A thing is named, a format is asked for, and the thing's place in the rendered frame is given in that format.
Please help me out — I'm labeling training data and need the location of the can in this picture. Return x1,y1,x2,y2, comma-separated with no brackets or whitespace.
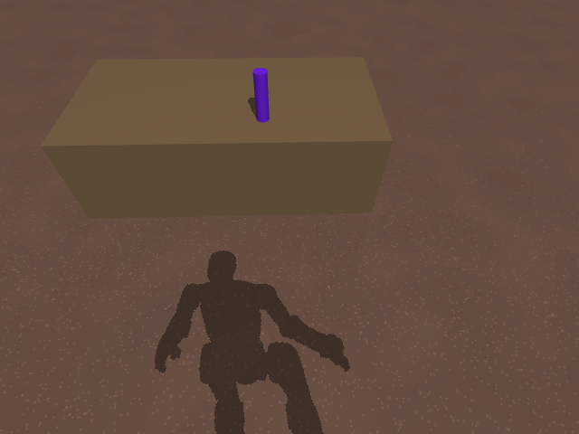
253,68,270,123

